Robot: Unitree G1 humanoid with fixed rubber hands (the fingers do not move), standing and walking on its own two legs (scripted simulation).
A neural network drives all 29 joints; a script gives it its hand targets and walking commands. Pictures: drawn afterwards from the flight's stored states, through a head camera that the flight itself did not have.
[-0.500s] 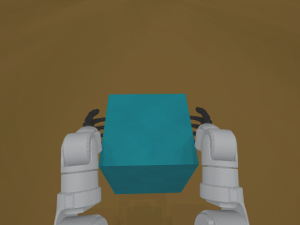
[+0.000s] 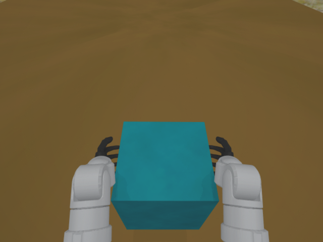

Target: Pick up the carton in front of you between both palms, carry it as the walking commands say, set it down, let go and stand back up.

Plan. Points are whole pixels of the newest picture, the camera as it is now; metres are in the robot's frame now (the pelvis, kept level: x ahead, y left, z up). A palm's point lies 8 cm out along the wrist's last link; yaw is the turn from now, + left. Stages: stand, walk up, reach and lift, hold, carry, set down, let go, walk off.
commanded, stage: carry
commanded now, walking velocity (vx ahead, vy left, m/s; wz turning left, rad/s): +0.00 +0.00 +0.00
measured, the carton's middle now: (163, 178) +0.32 -0.01 -0.01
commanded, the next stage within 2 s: hold in 1.88 s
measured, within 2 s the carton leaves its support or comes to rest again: neither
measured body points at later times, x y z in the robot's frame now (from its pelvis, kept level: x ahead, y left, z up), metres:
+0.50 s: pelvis -0.02 +0.02 -0.01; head -0.05 +0.02 +0.44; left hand +0.27 +0.17 +0.08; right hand +0.28 -0.12 +0.08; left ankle -0.11 +0.11 -0.73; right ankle +0.03 -0.09 -0.73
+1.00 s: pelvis -0.06 +0.03 +0.00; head -0.10 +0.02 +0.44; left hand +0.23 +0.17 +0.05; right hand +0.23 -0.12 +0.05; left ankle -0.11 +0.11 -0.73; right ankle +0.03 -0.09 -0.73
